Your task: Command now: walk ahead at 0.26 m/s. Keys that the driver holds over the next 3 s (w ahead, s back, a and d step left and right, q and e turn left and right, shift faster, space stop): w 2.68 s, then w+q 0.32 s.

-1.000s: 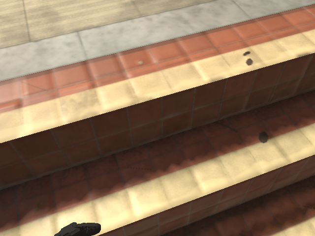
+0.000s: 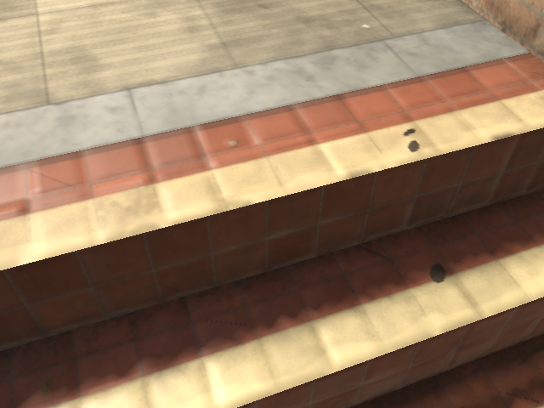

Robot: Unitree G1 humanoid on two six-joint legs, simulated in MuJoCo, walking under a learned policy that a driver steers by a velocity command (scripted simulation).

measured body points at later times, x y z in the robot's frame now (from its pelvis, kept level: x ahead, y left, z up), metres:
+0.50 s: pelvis +0.10 +0.07 +0.05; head +0.11 +0.09 +0.50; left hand +0.06 +0.29 -0.12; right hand +0.37 -0.05 +0.02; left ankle +0.18 +0.20 -0.49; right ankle +0.02 -0.09 -0.71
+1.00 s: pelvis +0.08 +0.08 +0.13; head +0.07 +0.10 +0.58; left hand +0.25 +0.29 +0.02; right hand +0.17 -0.17 +0.02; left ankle +0.19 +0.21 -0.52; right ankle +0.06 -0.08 -0.46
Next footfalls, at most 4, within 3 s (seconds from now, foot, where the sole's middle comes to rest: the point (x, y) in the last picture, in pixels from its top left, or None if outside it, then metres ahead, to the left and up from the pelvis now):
0.54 left None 0.23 0.22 -0.55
1.12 right None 0.04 -0.09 -0.77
1.52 left None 0.23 0.19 -0.57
1.96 right None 0.31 -0.11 -0.57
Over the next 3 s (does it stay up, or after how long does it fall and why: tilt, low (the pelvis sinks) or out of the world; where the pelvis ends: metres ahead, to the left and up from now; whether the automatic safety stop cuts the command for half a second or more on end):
stays up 0.58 -0.06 0.42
